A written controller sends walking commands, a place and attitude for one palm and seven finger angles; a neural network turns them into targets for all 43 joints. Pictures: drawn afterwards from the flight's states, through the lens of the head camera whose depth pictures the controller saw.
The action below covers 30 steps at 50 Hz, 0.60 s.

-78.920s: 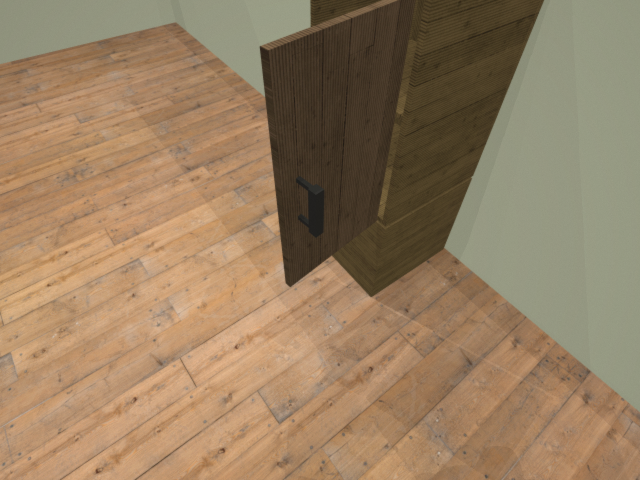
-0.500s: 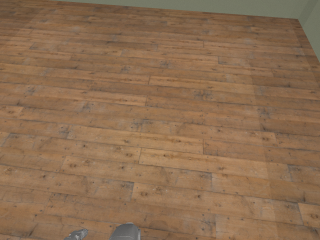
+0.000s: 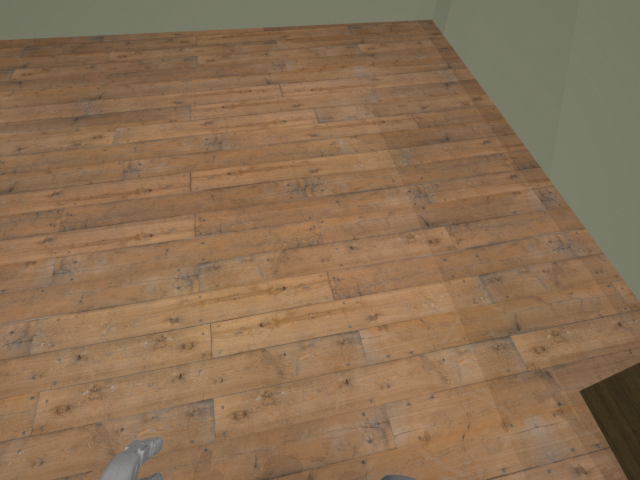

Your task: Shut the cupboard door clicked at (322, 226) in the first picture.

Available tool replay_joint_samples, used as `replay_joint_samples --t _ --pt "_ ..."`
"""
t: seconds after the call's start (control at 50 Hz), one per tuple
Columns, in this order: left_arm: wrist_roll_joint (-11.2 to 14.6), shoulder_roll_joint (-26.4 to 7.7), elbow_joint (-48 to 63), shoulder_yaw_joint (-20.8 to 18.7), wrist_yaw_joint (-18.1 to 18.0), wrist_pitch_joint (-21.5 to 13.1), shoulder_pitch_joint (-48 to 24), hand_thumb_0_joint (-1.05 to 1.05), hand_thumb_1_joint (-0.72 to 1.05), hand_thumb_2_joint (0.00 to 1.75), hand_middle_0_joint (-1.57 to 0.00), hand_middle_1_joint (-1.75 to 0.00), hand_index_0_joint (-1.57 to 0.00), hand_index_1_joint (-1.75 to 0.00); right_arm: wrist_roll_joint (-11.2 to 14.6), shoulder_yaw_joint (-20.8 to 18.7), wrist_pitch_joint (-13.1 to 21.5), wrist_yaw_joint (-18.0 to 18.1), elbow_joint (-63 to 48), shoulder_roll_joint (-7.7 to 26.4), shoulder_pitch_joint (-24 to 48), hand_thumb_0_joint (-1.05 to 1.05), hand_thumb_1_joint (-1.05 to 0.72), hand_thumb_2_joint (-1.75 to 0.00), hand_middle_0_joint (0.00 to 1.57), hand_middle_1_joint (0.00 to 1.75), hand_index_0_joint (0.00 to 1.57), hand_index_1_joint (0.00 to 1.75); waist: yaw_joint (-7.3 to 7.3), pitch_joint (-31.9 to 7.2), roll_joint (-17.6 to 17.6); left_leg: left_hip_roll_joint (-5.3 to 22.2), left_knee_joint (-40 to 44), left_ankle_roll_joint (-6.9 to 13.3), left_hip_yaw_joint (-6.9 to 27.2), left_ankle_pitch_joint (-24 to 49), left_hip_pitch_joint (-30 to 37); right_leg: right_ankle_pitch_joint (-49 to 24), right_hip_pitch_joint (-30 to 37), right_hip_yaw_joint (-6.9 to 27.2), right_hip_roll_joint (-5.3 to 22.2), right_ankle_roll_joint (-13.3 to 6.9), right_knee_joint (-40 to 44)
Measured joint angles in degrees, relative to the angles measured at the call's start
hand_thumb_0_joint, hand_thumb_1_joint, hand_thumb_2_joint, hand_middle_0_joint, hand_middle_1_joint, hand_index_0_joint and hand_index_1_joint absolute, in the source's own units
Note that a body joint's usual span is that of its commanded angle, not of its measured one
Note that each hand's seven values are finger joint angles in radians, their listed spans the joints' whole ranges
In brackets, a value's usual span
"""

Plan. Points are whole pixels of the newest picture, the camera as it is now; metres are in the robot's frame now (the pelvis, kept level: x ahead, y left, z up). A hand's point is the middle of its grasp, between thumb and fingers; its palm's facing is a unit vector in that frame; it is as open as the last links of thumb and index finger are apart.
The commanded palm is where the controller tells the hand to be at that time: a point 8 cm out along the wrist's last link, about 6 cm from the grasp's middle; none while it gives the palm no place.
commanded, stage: turn to face it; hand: left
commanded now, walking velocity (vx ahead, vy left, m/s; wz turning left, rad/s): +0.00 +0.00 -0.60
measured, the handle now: out of the picture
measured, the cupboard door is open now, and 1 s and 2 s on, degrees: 7 7 7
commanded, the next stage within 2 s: take the last steps up to it in 1.96 s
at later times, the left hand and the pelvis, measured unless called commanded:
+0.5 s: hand (196, 479) +0.14 +0.18 -0.18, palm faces -0.24 -0.95 -0.19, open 7.4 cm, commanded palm none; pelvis +0.02 +0.00 -0.01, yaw -17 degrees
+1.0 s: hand (275, 430) +0.20 +0.07 -0.16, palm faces -0.55 -0.79 -0.26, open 7.4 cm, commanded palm none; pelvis +0.01 -0.04 +0.00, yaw -34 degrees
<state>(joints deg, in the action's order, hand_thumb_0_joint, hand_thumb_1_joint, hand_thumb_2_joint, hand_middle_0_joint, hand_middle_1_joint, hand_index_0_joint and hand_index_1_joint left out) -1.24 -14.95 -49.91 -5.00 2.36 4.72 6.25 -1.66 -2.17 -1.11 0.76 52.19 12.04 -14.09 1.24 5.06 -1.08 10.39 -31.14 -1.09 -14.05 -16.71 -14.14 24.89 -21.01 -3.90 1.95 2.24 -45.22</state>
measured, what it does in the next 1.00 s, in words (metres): steps on the spot, turning right: right foot, then left foot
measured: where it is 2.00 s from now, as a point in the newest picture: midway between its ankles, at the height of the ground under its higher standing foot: outside the picture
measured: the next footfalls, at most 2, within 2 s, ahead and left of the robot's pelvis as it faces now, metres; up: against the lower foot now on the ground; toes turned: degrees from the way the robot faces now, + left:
right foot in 0.06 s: +0.03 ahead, -0.14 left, +0.00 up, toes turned -7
left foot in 0.42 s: +0.10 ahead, +0.10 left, +0.00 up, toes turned -12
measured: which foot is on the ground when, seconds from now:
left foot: down 0.00-0.06, up 0.08-0.40, down 0.42-0.80, up 0.82-1.00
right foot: up 0.00-0.04, down 0.06-0.42, up 0.44-0.78, down 0.80-1.00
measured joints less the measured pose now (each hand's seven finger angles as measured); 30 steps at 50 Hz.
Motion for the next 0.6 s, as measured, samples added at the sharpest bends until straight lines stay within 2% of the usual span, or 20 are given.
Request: replay_joint_samples --t 0.06,0.08,0.12,0.16,0.2,0.3,0.36,0.4,0.42,0.44,0.46,0.5,0.54,0.6 --pt "-0.11 0.03 1.01 0.7 0.03 -1.17 0.27 0.01 0.91 0.9 -0.19 -0.3 -0.2 -0.3 0.4 -0.74 -0.51 -0.32 0.19 1.1 -1.11 0.01 -0.9 -0.89 0.21 0.3 0.21 0.3 0.19 -0.85 -0.05 1.05 -5.68 -1.48 -1.66 -3.0 -1.88 -7.07 5.52 -0.44 -0.08 -1.84 12.26" --pt "-0.15 0.6 0.79 0.84 -0.35 -1.96 0.11 0.01 0.91 0.9 -0.19 -0.3 -0.2 -0.3 0.58 -1.05 -1.0 -0.35 0.51 1.92 -0.84 0.01 -0.9 -0.89 0.21 0.3 0.21 0.3 0.07 -0.82 -0.98 1.22 -10.28 -2.11 0.1 -7.2 -3.93 -5.49 4.99 -0.16 -0.68 -2.45 11.79" --pt "0.05 2.08 0.55 1.54 -1.04 -2.76 0.2 0.01 0.91 0.9 -0.2 -0.3 -0.2 -0.3 0.72 -1.5 -2.38 0.19 1.06 3.44 0.66 0.01 -0.91 -0.89 0.21 0.3 0.21 0.3 0.15 0.15 -2.85 -0.84 -21.24 -2.76 6.26 -13.34 -8.48 -4.89 4.02 0.52 -1.8 -3.04 9.78" --pt "0.23 2.9 0.38 1.92 -1.69 -2.96 1.15 0.01 0.91 0.9 -0.2 -0.3 -0.2 -0.3 0.84 -1.55 -2.84 0.6 1.22 3.89 2.14 0.01 -0.91 -0.89 0.21 0.3 0.21 0.3 0.0 0.68 -2.76 -3.23 -29.35 -3.42 9.49 -12.82 -12.09 -6.4 4.52 1.96 -2.24 -3.08 11.09" --pt "0.28 3.28 -0.07 2.14 -2.02 -2.66 2.2 0.0 0.91 0.9 -0.2 -0.3 -0.2 -0.3 0.88 -1.44 -2.73 0.49 0.68 3.75 3.16 0.01 -0.91 -0.89 0.2 0.3 0.2 0.3 -0.08 0.7 -2.03 -4.4 -32.19 -4.01 10.72 -9.81 -14.3 -7.98 5.38 3.31 -2.63 -3.25 13.32" --pt "-0.07 3.53 -1.23 2.31 -1.97 -2.14 4.3 0.01 0.91 0.89 -0.2 -0.3 -0.2 -0.3 0.93 -1.12 -2.23 0.03 -1.26 2.63 4.53 0.01 -0.91 -0.9 0.2 0.3 0.2 0.3 -0.66 -0.39 0.01 -5.91 -26.36 -4.45 12.07 -6.49 -14.6 -9.74 6.09 6.15 -3.47 -3.26 16.29" --pt "-0.27 3.25 -1.57 2.02 -1.8 -1.89 5.04 0.01 0.9 0.89 -0.2 -0.3 -0.2 -0.3 1.17 -0.82 -1.73 0.08 -2.14 1.84 5.14 0.01 -0.91 -0.9 0.2 0.3 0.2 0.3 -1.5 -0.91 1.38 -7.01 -17.72 -4.09 12.3 -6.78 -11.59 -9.62 5.48 8.11 -3.85 -2.77 15.78" --pt "-0.18 2.8 -1.81 1.66 -1.76 -1.66 5.42 0.01 0.9 0.89 -0.2 -0.3 -0.2 -0.3 1.35 -0.49 -1.1 0.22 -2.7 1.32 5.37 0.01 -0.91 -0.9 0.2 0.3 0.2 0.3 -1.96 -1.28 2.36 -7.94 -9.23 -3.68 12.32 -3.83 -8.06 -8.9 4.43 9.63 -4.15 -2.09 14.17" --pt "0.01 2.64 -1.81 1.5 -1.74 -1.4 5.76 0.01 0.9 0.89 -0.2 -0.3 -0.2 -0.3 1.34 -0.24 -0.57 0.26 -3.16 1.33 5.16 0.01 -0.91 -0.9 0.2 0.3 0.2 0.3 -2.06 -1.75 2.29 -7.84 -3.62 -3.2 12.44 -1.56 -5.74 -8.24 3.56 10.21 -4.75 -1.67 12.81" --pt "0.28 2.2 -1.87 1.27 -1.64 -1.07 5.72 0.01 0.9 0.89 -0.2 -0.3 -0.2 -0.3 1.1 -0.07 0.0 0.38 -3.3 1.02 5.16 0.01 -0.91 -0.89 0.2 0.3 0.2 0.3 -2.01 -1.88 2.82 -8.0 -2.19 -1.27 11.99 0.19 -5.4 -6.67 2.27 10.75 -4.89 -1.77 10.41" --pt "0.37 1.63 -1.96 0.99 -1.54 -0.78 5.48 0.01 0.9 0.89 -0.2 -0.3 -0.2 -0.3 0.85 0.27 0.24 0.43 -3.51 0.56 5.21 0.01 -0.91 -0.89 0.2 0.3 0.2 0.3 -2.18 -1.6 3.56 -7.96 -2.93 0.17 11.12 0.45 -5.55 -2.3 0.59 10.45 -4.79 -1.74 6.05" --pt "0.08 0.68 -2.24 0.5 -1.28 -0.34 4.99 0.01 0.91 0.89 -0.2 -0.3 -0.2 -0.3 0.36 1.03 0.61 0.55 -3.78 -0.13 4.88 0.01 -0.91 -0.89 0.21 0.3 0.21 0.3 -2.35 -1.12 3.94 -6.99 -3.06 1.36 9.62 0.17 -4.9 3.32 -3.23 8.41 -4.83 -1.07 -5.39" --pt "0.01 -0.05 -2.23 -0.02 -0.8 -0.17 4.51 0.01 0.91 0.89 -0.2 -0.3 -0.2 -0.3 0.09 1.44 0.63 0.69 -3.92 -0.62 4.13 0.0 -0.91 -0.89 0.21 0.3 0.21 0.3 -2.31 -0.76 3.63 -5.88 -1.35 1.39 8.59 0.64 -3.53 3.72 -5.91 5.99 -4.12 -0.26 -14.22" --pt "0.08 -0.72 -1.69 -0.57 -0.27 0.0 3.94 0.01 0.91 0.9 -0.2 -0.3 -0.2 -0.3 -0.02 1.59 0.42 0.74 -3.46 -0.9 3.15 0.0 -0.91 -0.89 0.21 0.3 0.21 0.3 -2.37 -0.42 2.81 -4.28 1.35 1.02 6.89 1.75 -1.63 2.16 -6.99 3.52 -2.31 0.67 -17.78"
